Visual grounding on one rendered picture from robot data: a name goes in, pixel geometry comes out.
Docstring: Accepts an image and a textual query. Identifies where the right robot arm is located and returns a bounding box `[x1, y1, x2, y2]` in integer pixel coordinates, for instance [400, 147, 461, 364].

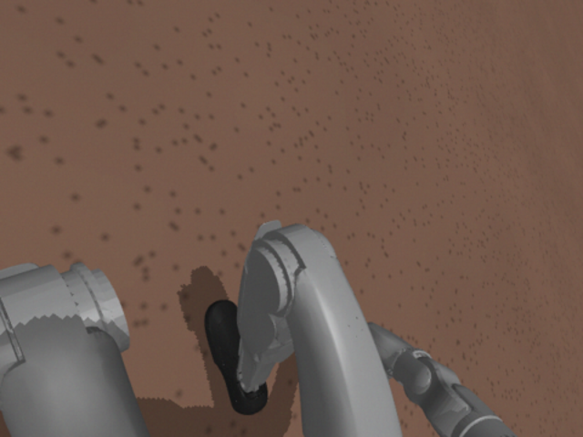
[393, 348, 517, 437]

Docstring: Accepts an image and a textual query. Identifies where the right robot hand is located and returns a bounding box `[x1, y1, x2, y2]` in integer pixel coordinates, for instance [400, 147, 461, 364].
[367, 322, 413, 381]

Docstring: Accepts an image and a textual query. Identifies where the right robot foot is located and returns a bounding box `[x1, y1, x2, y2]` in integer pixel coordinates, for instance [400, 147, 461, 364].
[204, 300, 268, 415]

